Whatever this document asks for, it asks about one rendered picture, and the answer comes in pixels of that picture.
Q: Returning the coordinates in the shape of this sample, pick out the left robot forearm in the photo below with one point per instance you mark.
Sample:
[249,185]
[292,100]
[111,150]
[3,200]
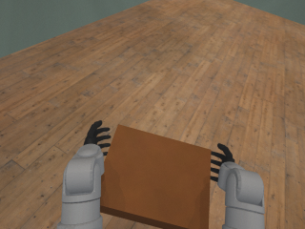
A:
[81,190]

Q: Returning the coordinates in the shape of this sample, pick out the right robot forearm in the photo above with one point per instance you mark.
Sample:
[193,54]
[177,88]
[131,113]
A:
[244,197]

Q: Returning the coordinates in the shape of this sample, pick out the carton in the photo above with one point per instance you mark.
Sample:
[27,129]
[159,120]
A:
[156,180]

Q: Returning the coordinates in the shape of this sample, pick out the robot left hand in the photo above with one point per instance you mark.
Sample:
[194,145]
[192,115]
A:
[92,137]

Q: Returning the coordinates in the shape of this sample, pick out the robot right hand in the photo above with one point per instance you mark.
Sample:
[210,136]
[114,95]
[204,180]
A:
[228,157]

